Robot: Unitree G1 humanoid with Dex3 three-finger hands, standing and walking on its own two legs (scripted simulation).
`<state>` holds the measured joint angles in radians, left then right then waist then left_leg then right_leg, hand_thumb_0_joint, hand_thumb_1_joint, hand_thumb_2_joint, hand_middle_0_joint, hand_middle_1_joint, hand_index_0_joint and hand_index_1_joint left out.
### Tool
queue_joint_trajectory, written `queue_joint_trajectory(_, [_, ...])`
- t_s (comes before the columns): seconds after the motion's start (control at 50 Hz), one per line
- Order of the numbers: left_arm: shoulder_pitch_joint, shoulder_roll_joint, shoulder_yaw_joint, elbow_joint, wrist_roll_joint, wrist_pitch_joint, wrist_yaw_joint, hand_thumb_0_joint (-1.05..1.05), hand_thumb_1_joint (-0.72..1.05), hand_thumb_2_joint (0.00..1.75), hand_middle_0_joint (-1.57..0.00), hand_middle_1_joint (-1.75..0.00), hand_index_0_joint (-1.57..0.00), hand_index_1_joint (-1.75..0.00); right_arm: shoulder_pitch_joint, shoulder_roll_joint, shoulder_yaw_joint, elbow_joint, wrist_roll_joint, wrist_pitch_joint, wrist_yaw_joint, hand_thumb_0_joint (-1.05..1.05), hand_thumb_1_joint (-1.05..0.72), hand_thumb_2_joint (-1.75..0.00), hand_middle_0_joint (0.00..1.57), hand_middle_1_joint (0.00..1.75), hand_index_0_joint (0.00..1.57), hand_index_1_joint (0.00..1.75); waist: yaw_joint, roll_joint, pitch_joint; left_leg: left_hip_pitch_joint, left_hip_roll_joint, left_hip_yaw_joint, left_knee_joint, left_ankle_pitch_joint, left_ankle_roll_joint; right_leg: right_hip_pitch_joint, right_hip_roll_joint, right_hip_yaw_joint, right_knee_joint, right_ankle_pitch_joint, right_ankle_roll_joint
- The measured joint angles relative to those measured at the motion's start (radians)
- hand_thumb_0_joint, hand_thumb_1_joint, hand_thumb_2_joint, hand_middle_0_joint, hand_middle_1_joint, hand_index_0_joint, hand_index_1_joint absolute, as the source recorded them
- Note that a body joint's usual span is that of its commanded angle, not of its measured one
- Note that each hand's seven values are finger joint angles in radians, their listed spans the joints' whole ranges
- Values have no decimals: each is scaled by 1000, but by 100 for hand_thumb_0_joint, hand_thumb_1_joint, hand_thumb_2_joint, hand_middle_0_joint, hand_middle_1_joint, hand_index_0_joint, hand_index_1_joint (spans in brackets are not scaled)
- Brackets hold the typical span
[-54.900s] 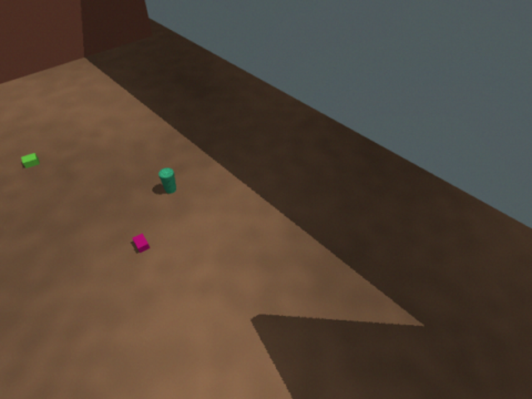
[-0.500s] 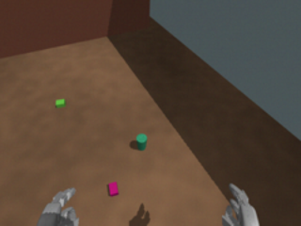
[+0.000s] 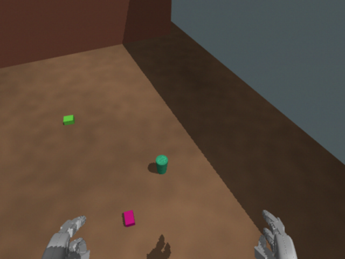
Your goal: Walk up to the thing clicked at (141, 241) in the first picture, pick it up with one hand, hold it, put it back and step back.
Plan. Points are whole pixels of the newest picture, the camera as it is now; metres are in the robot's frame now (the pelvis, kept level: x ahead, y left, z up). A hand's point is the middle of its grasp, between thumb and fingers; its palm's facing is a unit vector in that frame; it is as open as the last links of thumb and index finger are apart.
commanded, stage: home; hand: left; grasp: from above
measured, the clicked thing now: (129, 218) +0.46 +0.20 -0.70
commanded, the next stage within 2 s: stand in 0.22 s
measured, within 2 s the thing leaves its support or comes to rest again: neither
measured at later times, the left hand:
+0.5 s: hand out of the picture +0.14 +0.22 -0.09, palm faces +0.02 -0.94 -0.33, open 7.4 cm
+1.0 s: hand out of the picture +0.02 +0.24 -0.10, palm faces +0.05 -0.94 -0.33, open 7.4 cm
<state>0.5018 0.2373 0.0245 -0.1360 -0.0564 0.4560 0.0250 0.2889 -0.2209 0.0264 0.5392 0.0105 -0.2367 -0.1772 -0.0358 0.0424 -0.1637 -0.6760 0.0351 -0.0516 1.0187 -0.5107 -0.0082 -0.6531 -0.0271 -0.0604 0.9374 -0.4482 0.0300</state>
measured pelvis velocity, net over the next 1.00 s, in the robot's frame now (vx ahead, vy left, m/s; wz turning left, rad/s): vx -0.01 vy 0.01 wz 0.01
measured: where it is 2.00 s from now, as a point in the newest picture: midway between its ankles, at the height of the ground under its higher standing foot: outside the picture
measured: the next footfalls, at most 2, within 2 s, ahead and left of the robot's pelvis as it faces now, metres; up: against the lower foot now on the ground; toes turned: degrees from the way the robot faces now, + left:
none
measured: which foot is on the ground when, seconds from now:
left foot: down 0.00-1.00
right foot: down 0.00-1.00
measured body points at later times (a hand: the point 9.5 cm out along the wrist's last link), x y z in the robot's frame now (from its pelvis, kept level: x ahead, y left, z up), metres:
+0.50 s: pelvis -0.01 +0.00 +0.02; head +0.01 +0.01 +0.47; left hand +0.14 +0.27 -0.07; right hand +0.13 -0.26 -0.09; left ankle +0.00 +0.12 -0.68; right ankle +0.01 -0.14 -0.68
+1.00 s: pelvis -0.01 +0.01 +0.06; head -0.02 +0.00 +0.51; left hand +0.02 +0.29 -0.08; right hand +0.06 -0.27 -0.08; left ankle +0.00 +0.12 -0.68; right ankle +0.01 -0.14 -0.68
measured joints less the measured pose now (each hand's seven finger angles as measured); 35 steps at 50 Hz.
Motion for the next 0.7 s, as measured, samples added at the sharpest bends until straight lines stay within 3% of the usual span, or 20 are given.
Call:
queue_joint_trajectory(0.32, [7, 2, 0, -16, -2, 0, 2, 1, 91, 90, -20, -30, -20, -30, 6, 4, 3, -4, 2, 0, 0, 2, -90, -90, 20, 30, 21, 30, 0, 2, -2, -13, 0, 2, 11, -3, 4, -12, 0, 3, 5, 1, 4])
queue_joint_trajectory(0.38, [-126, 19, -25, 228, 67, -185, 11, 1, 90, 90, -20, -30, -20, -30, -55, -15, -12, 98, -81, 65, 54, 2, -90, -90, 20, 30, 20, 30, 33, -23, 95, 84, -15, 19, -33, 18, 12, 72, -14, 18, -13, 8, 2])
queue_joint_trajectory(0.44, [-234, 38, -23, 476, 101, -296, 10, 1, 90, 90, -20, -30, -21, -30, -102, -47, -16, 198, -94, 146, 121, 1, -90, -90, 21, 30, 21, 30, 56, -45, 147, 160, -32, 33, -97, 50, 16, 135, -31, 30, -51, 26, 3])
queue_joint_trajectory(0.54, [-278, 61, 5, 731, 106, -366, 8, 1, 90, 90, -20, -30, -21, -30, -108, -67, -56, 284, -70, 191, 166, 2, -90, -90, 21, 30, 21, 30, 62, -61, 181, 252, -44, 43, -193, 91, 21, 218, -43, 38, -128, 59, 12])
queue_joint_trajectory(0.7, [-266, 57, 19, 1005, 98, -414, 9, 1, 91, 90, -20, -30, -20, -30, -92, -73, -73, 396, -60, 222, 164, 1, -90, -90, 20, 30, 20, 30, 61, -45, 208, 387, -43, 39, -342, 154, 23, 362, -39, 28, -294, 131, 18])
